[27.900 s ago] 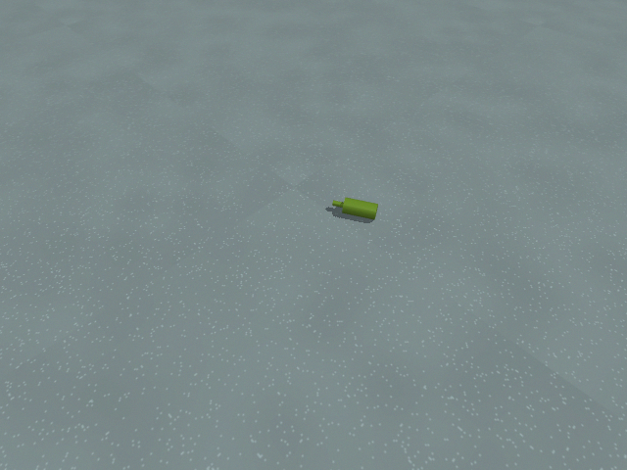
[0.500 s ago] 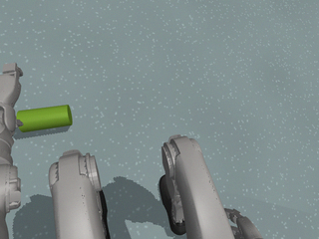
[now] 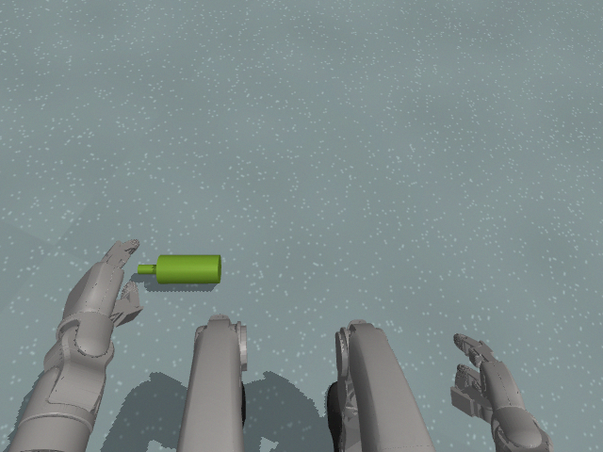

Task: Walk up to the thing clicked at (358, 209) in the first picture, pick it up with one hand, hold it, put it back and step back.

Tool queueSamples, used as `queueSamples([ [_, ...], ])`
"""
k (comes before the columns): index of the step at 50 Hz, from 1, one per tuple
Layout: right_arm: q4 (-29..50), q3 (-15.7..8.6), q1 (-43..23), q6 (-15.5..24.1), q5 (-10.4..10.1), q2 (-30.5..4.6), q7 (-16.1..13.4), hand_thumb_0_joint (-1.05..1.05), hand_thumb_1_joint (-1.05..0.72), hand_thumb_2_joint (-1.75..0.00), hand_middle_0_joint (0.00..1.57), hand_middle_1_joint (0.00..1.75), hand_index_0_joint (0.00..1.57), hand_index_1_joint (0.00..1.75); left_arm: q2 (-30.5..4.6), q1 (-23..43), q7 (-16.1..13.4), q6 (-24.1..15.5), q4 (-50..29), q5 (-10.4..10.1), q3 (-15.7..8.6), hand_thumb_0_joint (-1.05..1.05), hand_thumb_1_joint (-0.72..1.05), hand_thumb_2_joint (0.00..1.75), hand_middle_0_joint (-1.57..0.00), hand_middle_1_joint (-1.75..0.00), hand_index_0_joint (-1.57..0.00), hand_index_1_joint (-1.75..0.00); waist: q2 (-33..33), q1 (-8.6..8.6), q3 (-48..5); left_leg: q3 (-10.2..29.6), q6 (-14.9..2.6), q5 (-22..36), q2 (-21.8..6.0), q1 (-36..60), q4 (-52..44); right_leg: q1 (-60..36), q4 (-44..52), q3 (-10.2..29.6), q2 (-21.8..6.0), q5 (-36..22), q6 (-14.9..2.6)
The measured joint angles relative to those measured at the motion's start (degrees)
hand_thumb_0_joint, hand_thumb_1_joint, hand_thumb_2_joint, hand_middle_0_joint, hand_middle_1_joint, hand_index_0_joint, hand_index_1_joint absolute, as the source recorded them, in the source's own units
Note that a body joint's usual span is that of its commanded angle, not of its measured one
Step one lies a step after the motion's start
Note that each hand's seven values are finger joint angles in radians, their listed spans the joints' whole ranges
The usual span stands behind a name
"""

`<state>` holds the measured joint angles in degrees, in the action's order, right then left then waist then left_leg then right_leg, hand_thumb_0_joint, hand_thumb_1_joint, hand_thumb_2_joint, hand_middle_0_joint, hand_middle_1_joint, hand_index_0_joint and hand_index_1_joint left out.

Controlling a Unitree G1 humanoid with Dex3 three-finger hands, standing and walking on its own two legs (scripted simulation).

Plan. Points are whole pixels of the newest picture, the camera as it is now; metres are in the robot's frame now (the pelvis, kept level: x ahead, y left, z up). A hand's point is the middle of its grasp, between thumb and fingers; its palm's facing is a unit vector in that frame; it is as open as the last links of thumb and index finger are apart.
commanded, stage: home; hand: left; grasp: from above
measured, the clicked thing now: (179, 269) +0.48 +0.28 -0.48
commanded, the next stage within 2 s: none
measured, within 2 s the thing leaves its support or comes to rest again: neither
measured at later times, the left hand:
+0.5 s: hand (87, 329) +0.24 +0.20 +0.11, palm faces +0.13 -0.97 -0.22, open 7.4 cm
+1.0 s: hand (68, 368) +0.21 +0.19 +0.15, palm faces +0.14 -0.97 -0.19, open 7.4 cm
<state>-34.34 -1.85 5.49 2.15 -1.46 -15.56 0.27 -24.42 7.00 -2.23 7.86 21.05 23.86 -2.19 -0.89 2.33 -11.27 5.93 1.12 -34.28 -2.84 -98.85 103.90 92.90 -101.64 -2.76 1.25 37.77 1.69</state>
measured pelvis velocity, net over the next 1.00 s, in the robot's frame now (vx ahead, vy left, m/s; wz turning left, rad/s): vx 0.07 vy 0.00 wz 0.10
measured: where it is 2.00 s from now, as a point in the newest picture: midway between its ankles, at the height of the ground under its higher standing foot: (288, 446)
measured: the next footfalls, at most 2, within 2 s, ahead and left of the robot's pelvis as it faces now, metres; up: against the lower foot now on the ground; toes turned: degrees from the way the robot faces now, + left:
none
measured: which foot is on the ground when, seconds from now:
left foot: down 0.00-1.00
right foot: down 0.00-1.00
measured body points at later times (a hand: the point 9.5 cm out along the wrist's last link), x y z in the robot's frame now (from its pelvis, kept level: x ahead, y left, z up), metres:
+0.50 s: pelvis +0.07 +0.00 +0.17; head +0.12 +0.02 +0.62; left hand +0.23 +0.25 +0.13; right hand +0.23 -0.22 +0.09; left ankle +0.09 +0.13 -0.48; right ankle +0.07 -0.14 -0.48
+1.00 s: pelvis +0.07 +0.00 +0.20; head +0.08 +0.01 +0.65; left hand +0.20 +0.24 +0.17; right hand +0.26 -0.22 +0.15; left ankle +0.09 +0.13 -0.48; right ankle +0.07 -0.14 -0.48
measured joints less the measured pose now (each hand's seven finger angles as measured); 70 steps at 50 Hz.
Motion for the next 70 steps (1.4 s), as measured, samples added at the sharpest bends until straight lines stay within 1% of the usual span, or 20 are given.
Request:
queueSamples([
  [5, 1.4, 1.1, -1.3, 1.8, -0.5, 1.1, -1.7, 0.01, -0.91, -0.90, 0.20, 0.29, 0.20, 0.30, 2.3, -7.0, -0.1, 5.0, -5.8, -7.8, 0.9, 0.01, 0.87, 0.90, -0.21, -0.30, -0.21, -0.31, -0.1, 0.00, -0.2, -0.4, -0.05, 0.7, 0.2, 9.1, -7.2, -9.2, 7.4, -0.1, -0.5, -0.8, -0.06],
  [9, 2.5, 2.3, -0.8, 3.1, -0.6, 2.4, -2.9, 0.01, -0.91, -0.90, 0.20, 0.29, 0.21, 0.30, 4.1, -11.9, -0.4, 8.3, -9.8, -14.2, 1.1, 0.01, 0.89, 0.90, -0.21, -0.30, -0.21, -0.30, -0.4, 0.13, -0.2, -0.7, -0.07, 1.2, 0.2, 16.5, -12.9, -16.5, 13.3, -0.1, -0.7, -1.6, -0.12],
  [11, 2.9, 2.9, 0.0, 3.6, -0.7, 3.1, -3.5, 0.01, -0.91, -0.90, 0.20, 0.29, 0.21, 0.30, 5.0, -14.2, -0.8, 9.8, -11.7, -16.8, 1.0, 0.01, 0.89, 0.90, -0.21, -0.30, -0.21, -0.30, -0.6, 0.28, -0.2, -0.8, -0.08, 1.6, 0.3, 20.1, -15.9, -20.3, 16.4, -0.1, -0.8, -2.0, -0.15],
  [15, 3.2, 4.1, 2.5, 4.5, -0.8, 4.2, -5.1, 0.01, -0.91, -0.90, 0.20, 0.29, 0.21, 0.30, 6.9, -18.7, -1.4, 12.9, -15.4, -20.8, 0.6, 0.01, 0.90, 0.90, -0.21, -0.30, -0.21, -0.30, -1.1, 0.66, -0.1, -1.1, -0.11, 2.4, 0.3, 27.7, -22.2, -27.9, 23.1, -0.2, -0.9, -3.2, -0.19],
  [19, 3.3, 5.0, 5.9, 5.2, -0.9, 4.9, -7.1, 0.01, -0.91, -0.90, 0.20, 0.30, 0.21, 0.30, 8.9, -23.4, -1.8, 15.8, -19.3, -24.2, -0.2, 0.01, 0.90, 0.90, -0.21, -0.30, -0.21, -0.30, -1.6, 1.13, 0.1, -1.4, -0.13, 3.5, 0.2, 35.5, -28.7, -35.7, 30.0, -0.2, -1.0, -4.6, -0.22],
  [22, 3.5, 5.3, 8.4, 5.8, -0.8, 5.0, -8.4, 0.01, -0.91, -0.90, 0.21, 0.30, 0.21, 0.30, 10.1, -27.1, -1.9, 17.3, -22.4, -26.3, -0.6, 0.01, 0.90, 0.90, -0.21, -0.30, -0.21, -0.30, -2.0, 1.43, 0.2, -1.7, -0.15, 4.4, 0.2, 41.0, -33.4, -41.2, 35.0, -0.2, -1.0, -5.7, -0.26],
  [24, 3.8, 5.2, 10.0, 6.2, -0.8, 4.8, -9.3, 0.01, -0.91, -0.90, 0.21, 0.30, 0.21, 0.30, 10.7, -29.6, -1.8, 18.2, -24.6, -27.2, -0.8, 0.01, 0.90, 0.90, -0.20, -0.30, -0.21, -0.30, -2.2, 1.53, 0.2, -1.8, -0.18, 5.0, 0.1, 44.4, -36.3, -44.7, 38.1, -0.1, -1.0, -6.5, -0.30],
  [28, 4.4, 4.6, 12.3, 7.2, -0.6, 4.3, -10.5, 0.01, -0.90, -0.90, 0.21, 0.30, 0.21, 0.30, 11.5, -34.0, -1.3, 19.3, -28.7, -28.2, -0.6, 0.01, 0.91, 0.90, -0.20, -0.30, -0.21, -0.30, -2.6, 1.49, -0.2, -2.1, -0.24, 6.1, 0.1, 50.0, -41.0, -50.3, 43.1, 0.0, -1.0, -7.8, -0.27],
  [35, 5.0, 3.4, 12.7, 9.0, 0.2, 3.4, -11.3, 0.01, -0.91, -0.90, 0.20, 0.30, 0.21, 0.30, 11.8, -37.5, 0.1, 19.7, -30.9, -27.5, 0.0, 0.01, 0.91, 0.90, -0.20, -0.30, -0.20, -0.30, -2.6, 0.93, -0.4, -2.3, -0.25, 7.2, 0.4, 55.5, -45.0, -55.8, 47.1, -0.1, -1.3, -8.9, -0.24],
  [42, 5.2, 3.3, 10.9, 10.8, 0.9, 2.9, -11.1, 0.01, -0.91, -0.90, 0.20, 0.29, 0.21, 0.30, 11.8, -36.4, 1.3, 19.4, -28.6, -26.8, 0.3, 0.01, 0.91, 0.90, -0.20, -0.30, -0.20, -0.30, -1.9, 0.30, 0.7, -2.1, -0.08, 7.8, 0.7, 57.0, -45.6, -57.2, 47.2, -0.2, -1.5, -9.1, -0.39],
  [48, 5.1, 3.8, 10.3, 11.6, 1.1, 3.0, -10.8, 0.01, -0.91, -0.90, 0.20, 0.29, 0.21, 0.30, 11.8, -35.7, 1.5, 19.1, -28.7, -26.6, 0.3, 0.01, 0.91, 0.90, -0.20, -0.30, -0.20, -0.30, -1.5, -0.23, 1.9, -1.9, 0.05, 8.3, 0.7, 57.1, -45.8, -57.3, 47.2, -0.5, -1.5, -9.5, -0.51],
  [60, 4.0, 4.4, 11.1, 11.6, 1.1, 3.6, -10.9, 0.01, -0.90, -0.90, 0.21, 0.30, 0.21, 0.30, 11.6, -35.8, 1.2, 18.6, -28.8, -26.7, 0.5, 0.01, 0.91, 0.90, -0.20, -0.30, -0.20, -0.30, -1.8, -0.21, 2.4, -2.1, -0.03, 8.5, 0.7, 56.7, -45.8, -56.8, 47.1, -0.2, -1.6, -9.7, -0.47],
  [70, 3.2, 4.1, 11.5, 11.9, 1.1, 3.5, -11.1, 0.01, -0.90, -0.90, 0.21, 0.30, 0.21, 0.30, 11.6, -35.9, 1.3, 18.1, -28.7, -26.9, 0.5, 0.01, 0.91, 0.90, -0.20, -0.30, -0.20, -0.30, -2.0, -0.06, 1.9, -2.4, -0.11, 7.7, 0.6, 56.8, -45.4, -56.8, 46.9, 0.1, -1.5, -9.1, -0.36],
])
